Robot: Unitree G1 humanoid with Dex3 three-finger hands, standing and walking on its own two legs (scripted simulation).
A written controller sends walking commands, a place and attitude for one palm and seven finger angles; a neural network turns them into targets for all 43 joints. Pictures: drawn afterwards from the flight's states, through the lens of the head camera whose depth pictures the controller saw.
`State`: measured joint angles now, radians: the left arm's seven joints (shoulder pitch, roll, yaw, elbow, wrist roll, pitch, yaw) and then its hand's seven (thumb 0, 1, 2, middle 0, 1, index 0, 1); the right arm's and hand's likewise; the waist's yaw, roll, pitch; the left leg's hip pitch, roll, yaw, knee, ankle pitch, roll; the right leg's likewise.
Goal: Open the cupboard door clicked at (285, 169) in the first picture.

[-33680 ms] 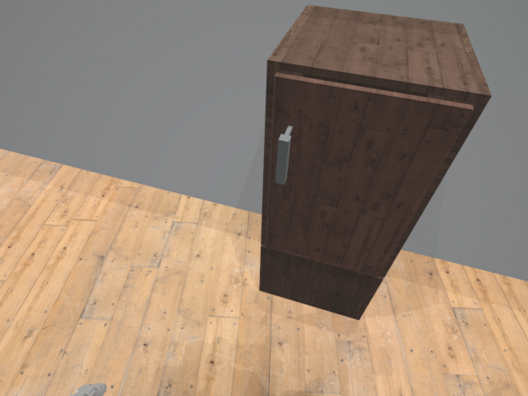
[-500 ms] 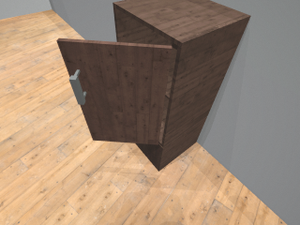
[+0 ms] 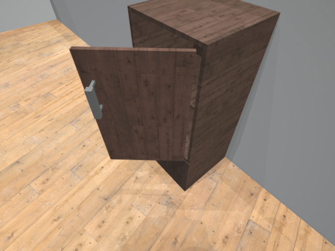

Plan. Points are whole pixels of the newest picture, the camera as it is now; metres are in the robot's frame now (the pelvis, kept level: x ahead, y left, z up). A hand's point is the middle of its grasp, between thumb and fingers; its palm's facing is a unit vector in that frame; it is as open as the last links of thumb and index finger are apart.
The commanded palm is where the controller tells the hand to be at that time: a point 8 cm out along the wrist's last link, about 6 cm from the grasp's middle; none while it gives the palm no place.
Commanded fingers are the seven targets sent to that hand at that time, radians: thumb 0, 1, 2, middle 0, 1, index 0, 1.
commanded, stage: look again from close up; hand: left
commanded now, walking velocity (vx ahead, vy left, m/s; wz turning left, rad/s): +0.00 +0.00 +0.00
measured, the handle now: (95, 99) +0.57 +0.28 +0.02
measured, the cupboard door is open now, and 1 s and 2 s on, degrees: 48 48 48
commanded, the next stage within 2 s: shuffle to correct the standing spot in 0.06 s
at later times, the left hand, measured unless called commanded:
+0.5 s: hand out of the picture -0.01 +0.19 -0.19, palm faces +0.07 -0.98 -0.19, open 7.4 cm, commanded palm none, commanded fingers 0.00 0.90 0.90 -0.20 -0.30 -0.20 -0.30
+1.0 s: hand out of the picture +0.09 +0.21 -0.17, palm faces +0.04 -0.98 -0.20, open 7.2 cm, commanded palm none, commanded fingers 0.00 0.90 0.90 -0.20 -0.30 -0.20 -0.30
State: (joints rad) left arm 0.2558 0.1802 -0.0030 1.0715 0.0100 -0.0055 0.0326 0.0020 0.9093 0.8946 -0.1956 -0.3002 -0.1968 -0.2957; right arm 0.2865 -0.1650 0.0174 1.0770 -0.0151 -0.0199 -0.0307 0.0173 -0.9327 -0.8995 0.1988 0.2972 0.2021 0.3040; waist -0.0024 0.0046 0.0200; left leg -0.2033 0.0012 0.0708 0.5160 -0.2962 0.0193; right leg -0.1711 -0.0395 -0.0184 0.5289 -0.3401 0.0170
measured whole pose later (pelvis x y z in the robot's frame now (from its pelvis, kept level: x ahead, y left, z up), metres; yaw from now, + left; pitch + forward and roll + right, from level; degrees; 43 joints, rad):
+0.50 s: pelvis +0.01 +0.02 -0.01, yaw +0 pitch +0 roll +1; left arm 0.34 0.18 0.03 1.08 0.02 0.01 0.03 0.00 0.91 0.89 -0.20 -0.30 -0.20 -0.30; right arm 0.28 -0.17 0.00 1.06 -0.01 0.00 -0.02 0.01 -0.91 -0.90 0.20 0.30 0.20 0.30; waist 0.03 -0.05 0.03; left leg -0.23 -0.03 0.08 0.58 -0.35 0.04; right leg -0.20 -0.07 -0.01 0.61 -0.40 0.03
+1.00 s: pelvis +0.03 +0.03 +0.00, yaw +0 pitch -1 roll +1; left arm 0.20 0.18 0.01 1.03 0.01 0.00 0.04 0.00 0.94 0.89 -0.20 -0.30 -0.20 -0.30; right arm 0.28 -0.14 0.00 1.09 -0.01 -0.01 -0.03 0.02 -0.93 -0.90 0.20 0.30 0.20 0.30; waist 0.01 -0.04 0.02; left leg -0.17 0.01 0.10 0.50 -0.32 0.01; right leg -0.22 -0.03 -0.12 0.55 -0.32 -0.03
